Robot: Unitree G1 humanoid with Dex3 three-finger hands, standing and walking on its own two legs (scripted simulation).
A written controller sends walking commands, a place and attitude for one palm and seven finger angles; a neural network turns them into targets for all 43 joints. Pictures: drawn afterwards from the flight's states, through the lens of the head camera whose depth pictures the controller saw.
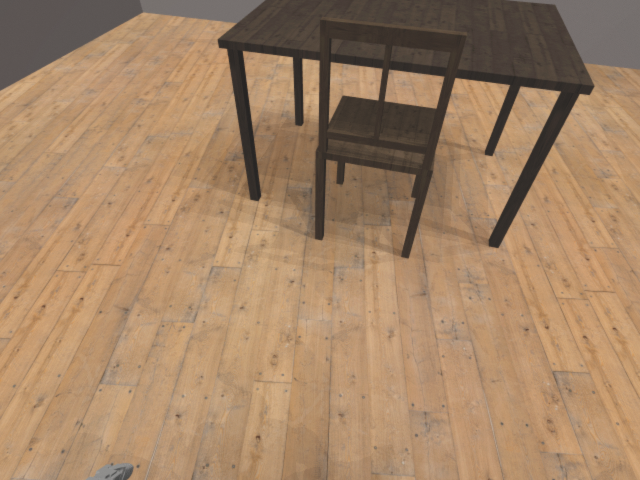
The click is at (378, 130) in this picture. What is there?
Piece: chair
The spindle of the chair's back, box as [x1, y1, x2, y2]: [373, 45, 391, 138]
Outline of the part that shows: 391,45 386,45 385,47 373,138 378,138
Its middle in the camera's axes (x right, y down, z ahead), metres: +0.19 -0.44 +1.17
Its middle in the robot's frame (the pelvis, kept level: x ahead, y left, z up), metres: +1.17 -0.13 -0.08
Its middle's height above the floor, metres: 0.69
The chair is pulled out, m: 0.00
